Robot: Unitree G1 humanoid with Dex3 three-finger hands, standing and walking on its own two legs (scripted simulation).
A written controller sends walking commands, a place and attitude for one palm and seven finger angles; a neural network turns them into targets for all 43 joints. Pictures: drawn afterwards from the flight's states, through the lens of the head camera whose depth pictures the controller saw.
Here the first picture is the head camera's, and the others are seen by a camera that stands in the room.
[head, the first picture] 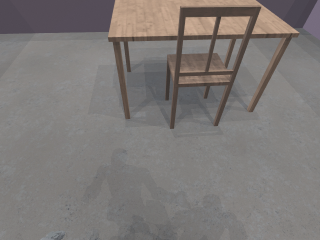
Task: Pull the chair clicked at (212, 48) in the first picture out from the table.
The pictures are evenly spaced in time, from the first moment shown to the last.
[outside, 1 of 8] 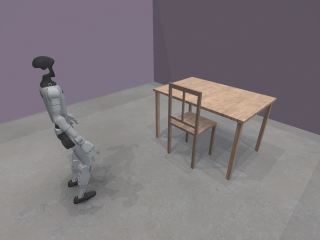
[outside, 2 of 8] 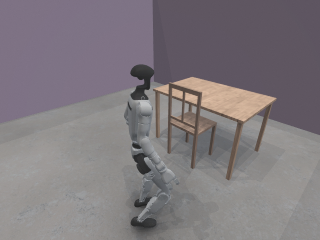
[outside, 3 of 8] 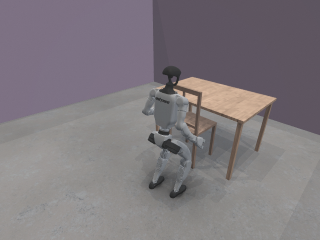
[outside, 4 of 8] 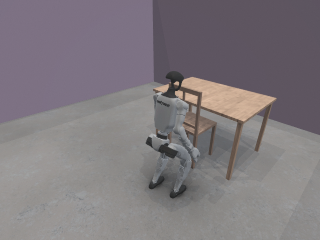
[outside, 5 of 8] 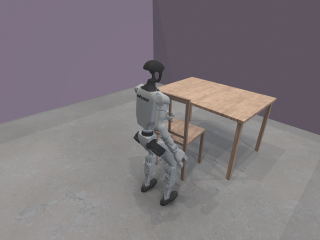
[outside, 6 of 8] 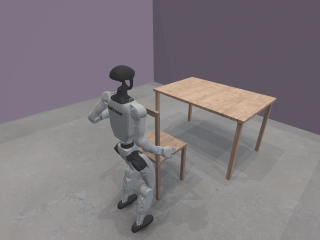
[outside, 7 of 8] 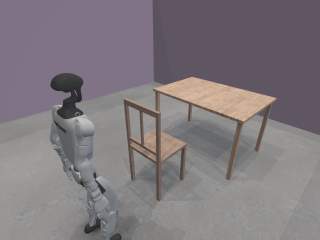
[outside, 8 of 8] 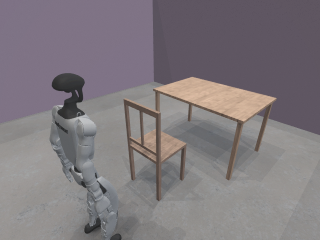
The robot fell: no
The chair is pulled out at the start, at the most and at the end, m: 0.00 0.59 0.59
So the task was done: yes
